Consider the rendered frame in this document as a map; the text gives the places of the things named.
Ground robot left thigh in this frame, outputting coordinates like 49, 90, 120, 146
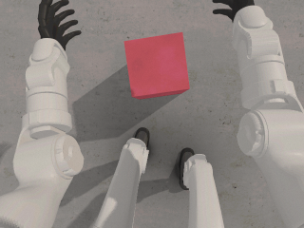
93, 142, 149, 228

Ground left robot upper arm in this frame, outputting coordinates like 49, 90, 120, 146
0, 133, 84, 228

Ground robot right thigh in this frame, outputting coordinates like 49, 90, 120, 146
183, 159, 224, 228

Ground robot right forearm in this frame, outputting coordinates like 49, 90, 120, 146
231, 5, 304, 114

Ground robot left hand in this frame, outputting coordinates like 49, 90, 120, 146
37, 0, 82, 51

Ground robot thigh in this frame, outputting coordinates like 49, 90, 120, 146
93, 142, 149, 228
183, 159, 224, 228

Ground right robot upper arm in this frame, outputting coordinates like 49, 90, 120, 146
237, 109, 304, 228

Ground robot right hand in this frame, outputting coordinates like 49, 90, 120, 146
212, 0, 255, 23

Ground robot left forearm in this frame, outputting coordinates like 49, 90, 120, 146
12, 38, 72, 177

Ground carton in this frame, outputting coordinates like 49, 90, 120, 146
123, 32, 190, 100

